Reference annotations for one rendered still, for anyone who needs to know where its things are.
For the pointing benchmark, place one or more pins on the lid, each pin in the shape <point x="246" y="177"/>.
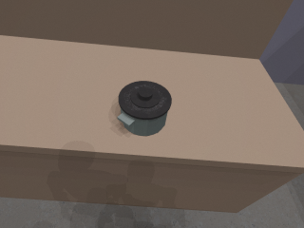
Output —
<point x="134" y="106"/>

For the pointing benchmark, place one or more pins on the table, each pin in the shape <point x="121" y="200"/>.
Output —
<point x="229" y="138"/>

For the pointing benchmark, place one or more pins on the pot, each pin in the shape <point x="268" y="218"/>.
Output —
<point x="142" y="127"/>

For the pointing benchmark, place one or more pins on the knob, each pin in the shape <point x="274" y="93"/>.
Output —
<point x="145" y="93"/>

